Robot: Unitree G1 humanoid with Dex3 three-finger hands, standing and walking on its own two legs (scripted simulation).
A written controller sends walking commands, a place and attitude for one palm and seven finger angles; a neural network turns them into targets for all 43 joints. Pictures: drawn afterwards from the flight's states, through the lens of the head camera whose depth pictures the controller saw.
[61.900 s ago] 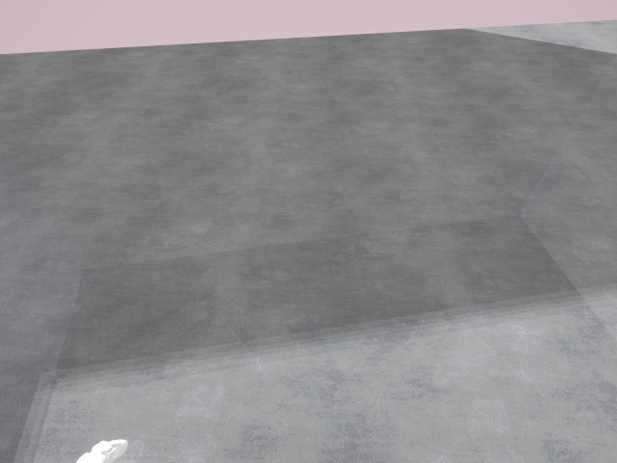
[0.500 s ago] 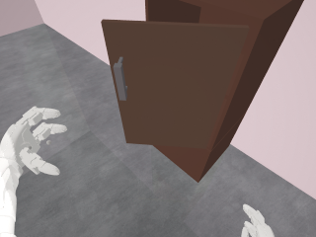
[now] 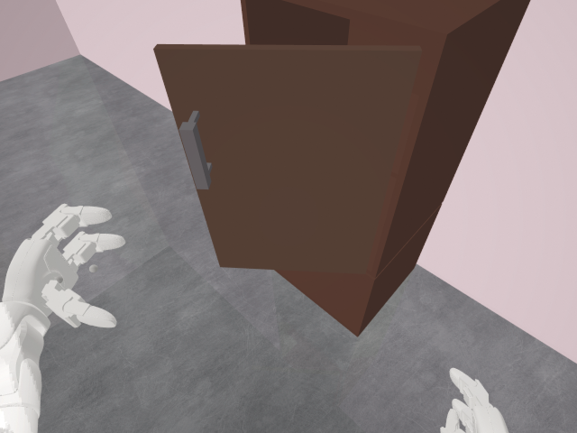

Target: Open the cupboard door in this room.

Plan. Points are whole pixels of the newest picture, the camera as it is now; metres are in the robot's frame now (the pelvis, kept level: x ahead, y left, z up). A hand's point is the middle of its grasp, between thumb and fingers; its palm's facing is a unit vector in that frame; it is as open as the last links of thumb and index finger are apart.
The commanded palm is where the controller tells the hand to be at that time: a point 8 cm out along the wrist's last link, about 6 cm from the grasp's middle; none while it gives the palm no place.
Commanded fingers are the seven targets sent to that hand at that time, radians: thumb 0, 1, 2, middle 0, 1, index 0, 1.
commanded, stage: move the hooked fingers beside the handle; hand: left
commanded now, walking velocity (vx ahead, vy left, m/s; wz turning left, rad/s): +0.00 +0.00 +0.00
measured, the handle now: (199, 150) +0.56 +0.20 +0.09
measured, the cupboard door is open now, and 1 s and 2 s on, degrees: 39 39 39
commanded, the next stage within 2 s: none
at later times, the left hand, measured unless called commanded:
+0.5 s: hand (119, 227) +0.36 +0.27 +0.10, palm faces +0.01 -1.00 -0.01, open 14.0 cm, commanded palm +0.34 +0.32 +0.11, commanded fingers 0.00 -0.50 0.30 -0.30 -1.20 -0.30 -1.20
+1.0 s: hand (140, 196) +0.44 +0.27 +0.09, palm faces +0.01 -1.00 +0.00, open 14.0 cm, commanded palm +0.42 +0.32 +0.10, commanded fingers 0.00 -0.50 0.30 -0.30 -1.20 -0.30 -1.20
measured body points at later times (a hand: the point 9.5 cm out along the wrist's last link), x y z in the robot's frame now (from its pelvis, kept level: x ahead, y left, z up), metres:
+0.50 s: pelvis +0.00 +0.01 +0.00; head +0.03 +0.01 +0.45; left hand +0.36 +0.32 +0.10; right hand +0.11 -0.25 -0.10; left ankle +0.03 +0.12 -0.72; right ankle -0.02 -0.09 -0.72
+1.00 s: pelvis +0.01 +0.03 -0.01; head +0.07 +0.04 +0.44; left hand +0.43 +0.32 +0.10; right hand +0.08 -0.23 -0.11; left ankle +0.03 +0.12 -0.72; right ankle -0.02 -0.09 -0.72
